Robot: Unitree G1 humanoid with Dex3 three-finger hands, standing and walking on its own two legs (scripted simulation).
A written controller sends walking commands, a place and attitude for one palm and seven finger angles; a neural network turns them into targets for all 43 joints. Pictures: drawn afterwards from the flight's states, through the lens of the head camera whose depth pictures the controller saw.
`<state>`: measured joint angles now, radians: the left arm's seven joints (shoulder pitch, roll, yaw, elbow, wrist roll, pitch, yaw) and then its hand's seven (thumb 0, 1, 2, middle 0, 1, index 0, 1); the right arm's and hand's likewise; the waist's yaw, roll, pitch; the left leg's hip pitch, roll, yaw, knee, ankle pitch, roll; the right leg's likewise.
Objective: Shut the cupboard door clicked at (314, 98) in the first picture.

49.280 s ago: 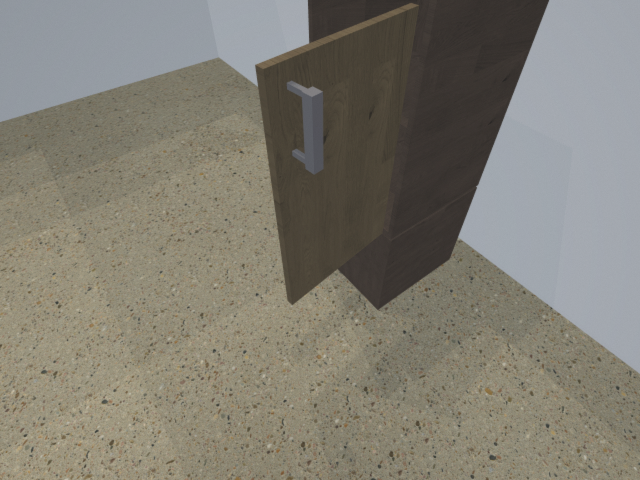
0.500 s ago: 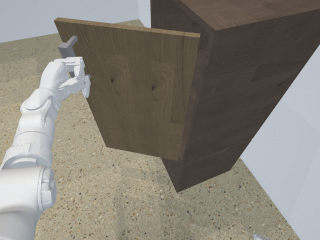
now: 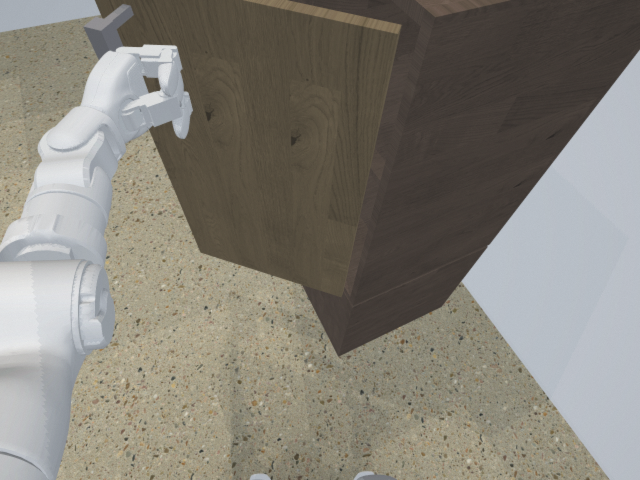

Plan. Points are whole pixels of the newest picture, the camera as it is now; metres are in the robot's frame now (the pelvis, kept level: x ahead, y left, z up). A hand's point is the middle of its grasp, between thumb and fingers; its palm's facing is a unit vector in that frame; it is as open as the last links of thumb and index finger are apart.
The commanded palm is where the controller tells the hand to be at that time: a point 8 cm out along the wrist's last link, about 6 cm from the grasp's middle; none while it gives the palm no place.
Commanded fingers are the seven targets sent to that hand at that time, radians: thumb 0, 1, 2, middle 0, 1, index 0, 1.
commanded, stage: push the door shut along its arc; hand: left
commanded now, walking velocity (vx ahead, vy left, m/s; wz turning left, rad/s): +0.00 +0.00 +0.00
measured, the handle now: (132, 71) +0.58 +0.19 +0.17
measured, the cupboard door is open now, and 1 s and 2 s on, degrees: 46 33 33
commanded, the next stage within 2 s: pull the fist back off the door in 0.56 s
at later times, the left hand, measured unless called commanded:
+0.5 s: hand (200, 82) +0.54 +0.11 +0.18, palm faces -0.38 -0.92 -0.02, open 3.0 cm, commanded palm +0.57 +0.14 +0.17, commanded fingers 0.00 0.90 0.90 -1.30 -1.50 -1.30 -1.50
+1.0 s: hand (225, 67) +0.57 +0.08 +0.17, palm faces +0.00 -1.00 -0.02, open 2.7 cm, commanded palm +0.54 +0.13 +0.17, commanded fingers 0.00 0.90 0.90 -1.30 -1.50 -1.30 -1.50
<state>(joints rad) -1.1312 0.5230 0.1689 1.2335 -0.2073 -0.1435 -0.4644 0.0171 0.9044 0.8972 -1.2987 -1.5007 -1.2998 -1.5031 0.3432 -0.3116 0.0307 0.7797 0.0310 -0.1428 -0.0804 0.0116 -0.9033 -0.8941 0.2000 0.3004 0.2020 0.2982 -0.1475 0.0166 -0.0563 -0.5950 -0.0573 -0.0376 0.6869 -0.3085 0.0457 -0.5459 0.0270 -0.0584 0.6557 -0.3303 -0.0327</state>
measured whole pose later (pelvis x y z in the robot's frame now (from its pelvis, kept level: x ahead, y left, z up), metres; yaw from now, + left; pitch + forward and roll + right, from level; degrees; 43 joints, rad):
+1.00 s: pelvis +0.00 -0.01 -0.01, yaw -2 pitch +18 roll -2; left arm -1.30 0.51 0.33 1.37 0.00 -0.15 -0.02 -0.04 0.82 0.92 -1.30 -1.50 -1.30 -1.50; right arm 0.46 -0.26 0.04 0.71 -0.02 -0.07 0.03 0.01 -0.91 -0.89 0.20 0.30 0.20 0.30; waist -0.22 0.05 -0.10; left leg -0.73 -0.01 -0.02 0.75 -0.34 0.03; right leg -0.68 0.07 -0.04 0.70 -0.34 -0.05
